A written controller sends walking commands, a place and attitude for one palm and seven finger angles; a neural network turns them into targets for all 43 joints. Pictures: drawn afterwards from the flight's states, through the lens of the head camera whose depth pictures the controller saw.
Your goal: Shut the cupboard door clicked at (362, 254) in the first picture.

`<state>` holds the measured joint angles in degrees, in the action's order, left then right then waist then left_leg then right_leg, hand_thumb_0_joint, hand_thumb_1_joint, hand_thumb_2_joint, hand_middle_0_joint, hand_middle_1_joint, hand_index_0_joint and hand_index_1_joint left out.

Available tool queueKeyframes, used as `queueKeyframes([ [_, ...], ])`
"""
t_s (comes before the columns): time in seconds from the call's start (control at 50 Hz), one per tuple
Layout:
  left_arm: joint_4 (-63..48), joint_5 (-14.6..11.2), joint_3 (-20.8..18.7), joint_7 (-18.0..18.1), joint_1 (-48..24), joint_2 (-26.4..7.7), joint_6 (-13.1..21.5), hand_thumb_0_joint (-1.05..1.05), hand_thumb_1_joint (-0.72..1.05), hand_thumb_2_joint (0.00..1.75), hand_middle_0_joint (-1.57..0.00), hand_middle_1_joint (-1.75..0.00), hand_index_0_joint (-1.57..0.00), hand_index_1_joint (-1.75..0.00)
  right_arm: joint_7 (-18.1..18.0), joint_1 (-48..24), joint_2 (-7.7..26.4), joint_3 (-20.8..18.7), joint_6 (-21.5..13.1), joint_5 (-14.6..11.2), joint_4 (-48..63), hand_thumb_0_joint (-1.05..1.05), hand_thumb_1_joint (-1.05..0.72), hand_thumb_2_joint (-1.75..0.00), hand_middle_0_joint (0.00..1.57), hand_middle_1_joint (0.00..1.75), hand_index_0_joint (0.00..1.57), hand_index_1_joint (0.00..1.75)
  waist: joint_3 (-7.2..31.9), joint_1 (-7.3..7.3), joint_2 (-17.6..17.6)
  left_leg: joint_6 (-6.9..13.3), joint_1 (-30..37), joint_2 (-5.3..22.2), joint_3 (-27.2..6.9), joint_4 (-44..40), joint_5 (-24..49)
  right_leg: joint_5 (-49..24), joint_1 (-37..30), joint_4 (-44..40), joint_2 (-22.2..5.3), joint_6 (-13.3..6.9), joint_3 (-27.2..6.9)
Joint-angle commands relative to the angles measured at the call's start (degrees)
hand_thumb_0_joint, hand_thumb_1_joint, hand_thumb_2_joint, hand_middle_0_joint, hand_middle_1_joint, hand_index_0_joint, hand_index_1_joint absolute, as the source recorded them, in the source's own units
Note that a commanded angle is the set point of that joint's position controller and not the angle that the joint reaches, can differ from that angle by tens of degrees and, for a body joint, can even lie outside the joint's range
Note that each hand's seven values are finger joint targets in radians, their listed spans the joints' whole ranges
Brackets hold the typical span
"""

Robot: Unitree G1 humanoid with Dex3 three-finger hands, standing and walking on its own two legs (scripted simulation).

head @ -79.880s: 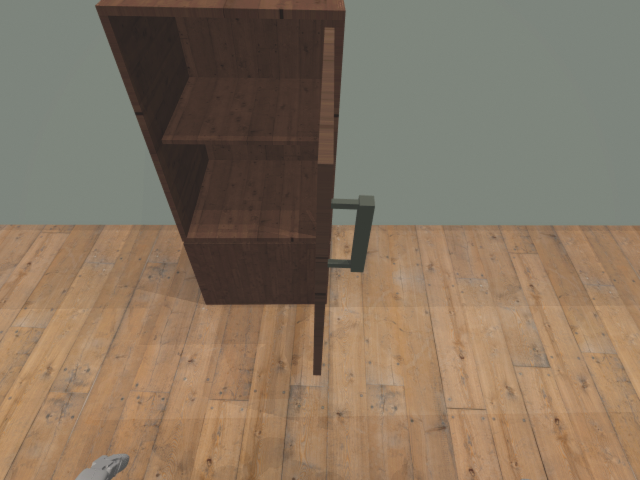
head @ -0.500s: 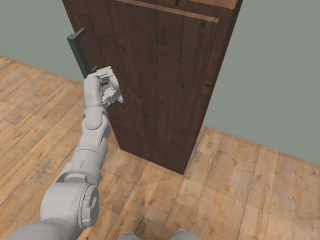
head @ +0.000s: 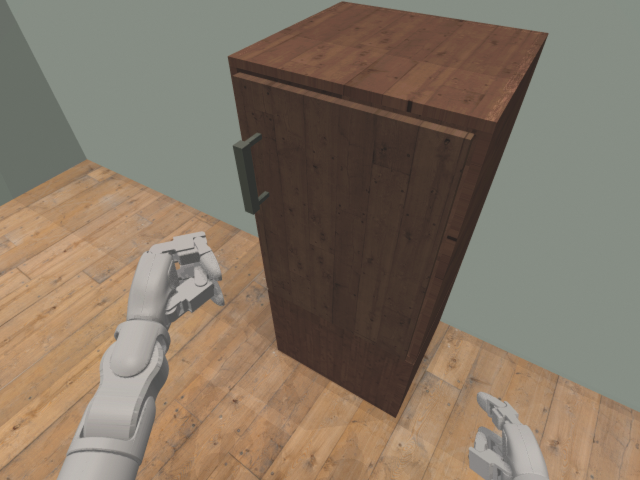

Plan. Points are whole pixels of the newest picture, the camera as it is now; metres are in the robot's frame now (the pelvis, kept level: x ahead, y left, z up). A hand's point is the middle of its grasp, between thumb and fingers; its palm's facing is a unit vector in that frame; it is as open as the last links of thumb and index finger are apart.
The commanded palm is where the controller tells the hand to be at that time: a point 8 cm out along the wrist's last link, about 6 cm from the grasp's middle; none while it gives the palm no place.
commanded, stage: draw the hand back to the body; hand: left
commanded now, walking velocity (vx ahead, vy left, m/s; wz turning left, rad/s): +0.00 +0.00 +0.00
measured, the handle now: (254, 174) +0.64 +0.16 +0.05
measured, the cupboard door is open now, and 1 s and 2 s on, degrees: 0 0 0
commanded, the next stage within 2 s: step back with the hand held close in 0.94 s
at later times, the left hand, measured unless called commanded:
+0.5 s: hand (43, 331) +0.22 +0.28 +0.16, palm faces +0.39 -0.84 -0.38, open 5.6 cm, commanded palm +0.16 +0.32 +0.18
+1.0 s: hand (28, 342) +0.20 +0.27 +0.18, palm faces +0.45 -0.80 -0.39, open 7.4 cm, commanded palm +0.15 +0.31 +0.19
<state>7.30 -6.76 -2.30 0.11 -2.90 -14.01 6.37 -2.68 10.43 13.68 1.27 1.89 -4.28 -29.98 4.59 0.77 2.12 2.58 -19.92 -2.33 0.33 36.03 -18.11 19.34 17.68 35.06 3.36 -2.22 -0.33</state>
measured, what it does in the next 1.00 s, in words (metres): stands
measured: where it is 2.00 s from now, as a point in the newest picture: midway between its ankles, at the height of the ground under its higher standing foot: outside the picture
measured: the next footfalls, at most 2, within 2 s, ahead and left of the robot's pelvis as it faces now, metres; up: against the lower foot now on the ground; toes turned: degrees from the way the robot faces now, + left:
none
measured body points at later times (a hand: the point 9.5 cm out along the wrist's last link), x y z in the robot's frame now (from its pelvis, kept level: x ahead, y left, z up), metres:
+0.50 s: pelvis +0.02 +0.02 +0.02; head +0.00 +0.00 +0.46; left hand +0.19 +0.32 +0.18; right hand +0.20 -0.19 -0.07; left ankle +0.01 +0.09 -0.73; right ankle -0.01 -0.09 -0.73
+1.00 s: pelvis +0.01 +0.00 +0.02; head -0.02 -0.02 +0.46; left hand +0.17 +0.31 +0.20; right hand +0.21 -0.21 -0.06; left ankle +0.01 +0.09 -0.73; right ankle -0.01 -0.09 -0.73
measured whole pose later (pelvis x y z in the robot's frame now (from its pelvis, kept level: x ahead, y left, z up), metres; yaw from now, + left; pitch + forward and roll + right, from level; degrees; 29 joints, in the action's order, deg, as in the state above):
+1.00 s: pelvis +0.01 +0.00 +0.02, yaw +1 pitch -3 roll -1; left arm -22.8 -4.8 -19.6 5.7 27.0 -20.3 3.7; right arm -3.8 11.3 12.9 1.8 -4.6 -1.7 -35.1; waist 1.5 -2.9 3.8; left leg 2.9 -8.1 -2.9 -0.7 25.5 -14.3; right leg 15.2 5.1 23.3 2.7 -1.9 0.1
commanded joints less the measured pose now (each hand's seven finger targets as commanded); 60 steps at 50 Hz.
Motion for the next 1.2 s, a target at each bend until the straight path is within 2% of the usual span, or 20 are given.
queueKeyframes([
  [0.0, -19.1, 0.8, -4.7, 2.0, -10.2, -9.3, 0.6, 0.00, 0.90, 0.90, -0.94, -1.11, -0.94, -1.11, -1.1, -5.5, 5.3, -1.3, -1.8, 0.8, 7.7, 0.00, -0.90, -0.90, 0.20, 0.30, 0.20, 0.30, 5.2, -0.75, -1.3, -0.1, 9.3, 2.8, -2.0, -8.3, 10.0, -13.9, -3.9, -10.1, -3.1, 1.2, -1.5],
  [0.06, -23.0, 1.3, -4.9, 2.7, -8.1, -9.0, -0.6, 0.00, 0.90, 0.90, -0.86, -1.02, -0.86, -1.02, -1.3, -6.3, 5.0, -0.6, -1.9, 1.1, 7.9, 0.00, -0.90, -0.90, 0.20, 0.30, 0.20, 0.30, 3.6, -0.67, 0.5, -0.5, 11.7, 3.1, -3.0, -10.6, 10.2, -12.8, -4.9, -11.3, -2.9, 0.8, -0.6],
  [0.16, -32.6, 2.0, -6.3, 3.9, -2.1, -9.9, -1.3, 0.00, 0.90, 0.90, -0.72, -0.87, -0.72, -0.87, -1.2, -6.8, 5.0, -0.1, -3.4, 1.9, 7.7, 0.00, -0.90, -0.90, 0.20, 0.30, 0.20, 0.30, 5.9, -1.43, 4.6, -1.4, 16.6, 4.0, -4.8, -13.1, 15.0, -14.8, -8.1, -12.2, -2.7, 0.3, 0.5],
  [0.2, -34.6, 2.1, -8.7, 4.3, 2.8, -11.7, -1.5, 0.00, 0.90, 0.90, -0.67, -0.81, -0.67, -0.81, -1.2, -6.8, 5.3, -0.2, -4.3, 2.3, 7.2, 0.00, -0.90, -0.90, 0.20, 0.30, 0.20, 0.30, 6.6, -2.15, 3.0, -1.6, 17.0, 4.2, -5.0, -13.4, 18.6, -16.7, -9.7, -12.7, -2.5, 0.4, 0.7],
  [0.3, -35.3, 2.0, -14.7, 4.8, 13.1, -14.2, -2.1, 0.00, 0.90, 0.90, -0.53, -0.66, -0.53, -0.66, -0.8, -7.2, 5.4, -0.5, -4.7, 2.7, 6.4, 0.00, -0.90, -0.90, 0.20, 0.30, 0.20, 0.30, 2.7, -3.18, -0.7, -2.3, 15.0, 4.6, -4.7, -14.5, 20.6, -17.3, -11.0, -13.9, -2.5, 0.5, 1.3],
  [0.32, -36.0, 1.9, -14.8, 4.8, 14.2, -13.5, -2.0, 0.00, 0.90, 0.90, -0.50, -0.63, -0.50, -0.63, -0.6, -7.2, 5.1, -0.5, -4.5, 2.6, 6.5, 0.00, -0.90, -0.90, 0.20, 0.30, 0.20, 0.30, 2.1, -3.10, 0.2, -2.5, 14.7, 4.5, -4.5, -14.8, 20.6, -17.1, -11.4, -13.7, -2.9, 0.5, 1.4],
  [0.4, -38.6, 1.7, -20.2, 5.0, 20.0, -16.6, -1.6, 0.00, 0.90, 0.90, -0.39, -0.51, -0.39, -0.51, -0.4, -7.4, 5.4, -1.2, -5.1, 2.7, 6.0, 0.00, -0.90, -0.90, 0.20, 0.30, 0.20, 0.30, 2.2, -3.89, 1.3, -2.6, 14.3, 4.5, -4.1, -14.5, 21.7, -17.8, -12.3, -14.3, -2.8, 0.6, 1.3],
  [0.54, -44.7, 1.4, -26.7, 6.0, 26.8, -20.0, -0.1, 0.00, 0.90, 0.90, -0.20, -0.30, -0.20, -0.30, -0.5, -6.9, 5.3, -1.8, -7.2, 2.3, 5.7, 0.00, -0.90, -0.90, 0.20, 0.30, 0.20, 0.30, 2.0, -4.39, 4.5, -3.1, 13.5, 4.5, -4.1, -14.5, 20.1, -16.0, -12.0, -14.1, -2.8, 0.7, 1.4],
  [0.56, -44.4, 1.7, -23.9, 5.9, 25.6, -17.3, 0.1, 0.00, 0.90, 0.90, -0.20, -0.30, -0.20, -0.30, -0.5, -6.8, 5.4, -1.8, -7.6, 2.3, 5.3, 0.00, -0.90, -0.90, 0.20, 0.30, 0.20, 0.30, 0.7, -3.67, 5.0, -3.1, 13.5, 4.4, -4.1, -14.8, 18.6, -14.9, -10.8, -14.2, -2.8, 0.8, 1.5],
  [0.6, -42.1, 2.0, -22.0, 6.0, 24.5, -15.4, -0.3, 0.00, 0.90, 0.90, -0.20, -0.30, -0.20, -0.30, -0.7, -6.6, 6.1, -2.2, -8.2, 2.5, 4.6, 0.00, -0.90, -0.90, 0.20, 0.30, 0.20, 0.30, -2.4, -3.05, 2.8, -2.6, 12.5, 4.4, -4.5, -15.4, 15.1, -13.0, -8.8, -15.1, -2.6, 0.9, 1.4],
  [0.66, -39.4, 2.2, -21.3, 6.5, 22.5, -15.0, -0.4, 0.00, 0.90, 0.90, -0.20, -0.30, -0.20, -0.30, -1.1, -6.3, 6.4, -2.4, -8.2, 2.5, 4.4, 0.00, -0.90, -0.90, 0.20, 0.30, 0.20, 0.30, -4.5, -2.69, 0.1, -1.9, 11.7, 4.0, -4.5, -15.9, 10.0, -9.6, -7.2, -15.3, -2.8, 1.0, 1.2],
  [0.7, -39.1, 2.2, -23.0, 6.7, 22.3, -16.7, -0.1, 0.00, 0.90, 0.90, -0.20, -0.30, -0.20, -0.30, -1.5, -6.3, 6.6, -2.6, -8.5, 2.6, 4.1, 0.00, -0.90, -0.90, 0.20, 0.30, 0.20, 0.30, -2.9, -3.28, -1.4, -1.4, 11.7, 3.7, -4.2, -15.8, 9.7, -9.6, -8.4, -15.7, -2.8, 1.0, 1.0],
  [0.8, -42.6, 2.2, -24.9, 6.8, 22.6, -18.9, 0.9, 0.00, 0.90, 0.90, -0.20, -0.30, -0.20, -0.30, -1.6, -7.1, 5.9, -2.3, -9.2, 2.8, 4.1, 0.00, -0.90, -0.90, 0.20, 0.30, 0.20, 0.30, 1.4, -4.34, 2.7, -1.2, 12.8, 3.2, -3.1, -15.0, 12.0, -11.4, -11.2, -15.5, -3.2, 0.8, 0.3],
  [0.88, -43.6, 2.0, -24.7, 6.8, 23.7, -18.2, 1.1, 0.00, 0.90, 0.90, -0.20, -0.30, -0.20, -0.30, -1.4, -7.2, 5.2, -1.7, -9.8, 2.8, 4.1, 0.00, -0.90, -0.90, 0.20, 0.30, 0.20, 0.30, -0.7, -4.34, 6.1, -1.6, 12.3, 3.0, -2.6, -14.8, 13.6, -13.1, -10.9, -15.2, -3.4, 0.6, 0.4],
  [0.96, -39.5, 1.5, -24.5, 6.3, 25.3, -17.0, 0.5, 0.00, 0.90, 0.90, -0.20, -0.30, -0.20, -0.30, -1.5, -7.2, 5.2, -1.9, -9.2, 2.8, 3.8, 0.00, -0.90, -0.90, 0.20, 0.30, 0.20, 0.30, -3.5, -4.11, 0.7, -1.1, 11.4, 3.1, -1.9, -14.6, 13.4, -13.2, -9.6, -16.2, -3.4, 1.0, 0.1],
  [1.04, -38.8, 1.4, -24.0, 5.9, 25.0, -16.4, 0.6, 0.00, 0.90, 0.90, -0.20, -0.30, -0.20, -0.30, -1.4, -7.1, 5.4, -2.3, -8.7, 2.7, 4.0, 0.00, -0.90, -0.90, 0.20, 0.30, 0.20, 0.30, -2.5, -3.96, 0.8, -0.8, 12.3, 3.1, -1.5, -14.4, 13.1, -12.7, -9.4, -16.4, -3.6, 1.2, -0.1],
  [1.06, -42.3, 2.0, -30.3, 6.5, 19.1, -23.0, 3.1, 0.00, 0.90, 0.90, -0.20, -0.30, -0.20, -0.30, -1.5, -6.1, 6.7, -2.8, -8.0, 2.3, 5.8, 0.00, -0.90, -0.90, 0.20, 0.30, 0.20, 0.30, -2.9, -2.17, 1.0, 0.6, 9.4, 4.2, -3.5, -11.0, 9.3, -14.1, -6.0, -18.9, -7.1, 1.0, -6.8],
  [1.08, -37.6, 1.8, -27.2, 6.3, 24.2, -19.0, 3.8, 0.00, 0.90, 0.90, -0.20, -0.30, -0.20, -0.30, -1.7, -6.0, 6.1, -2.7, -7.5, 2.8, 4.4, 0.00, -0.90, -0.90, 0.20, 0.30, 0.20, 0.30, -2.1, -1.60, -1.0, 0.7, 10.2, 3.8, -3.9, -9.2, 9.0, -14.1, -4.7, -19.7, -8.9, 0.5, -8.1],
  [1.12, -38.3, 2.3, -25.8, 6.3, 25.7, -18.2, 4.5, 0.00, 0.90, 0.90, -0.20, -0.30, -0.20, -0.30, -1.5, -6.4, 6.1, -3.0, -6.7, 2.9, 4.4, 0.00, -0.90, -0.90, 0.20, 0.30, 0.20, 0.30, -0.3, -1.45, -2.7, 0.3, 10.4, 3.9, -3.8, -7.9, 11.5, -19.3, -5.0, -18.4, -10.3, 0.2, -8.3],
  [1.18, -39.4, 2.5, -25.7, 6.8, 27.8, -18.4, 5.1, 0.00, 0.90, 0.90, -0.20, -0.30, -0.20, -0.30, -1.7, -6.0, 6.5, -3.6, -5.6, 2.9, 4.6, 0.00, -0.90, -0.90, 0.20, 0.30, 0.20, 0.30, 3.3, -1.18, -0.7, -0.1, 10.6, 4.7, -3.2, -7.8, 16.2, -25.4, -6.3, -14.8, -10.6, 0.4, -7.1],
])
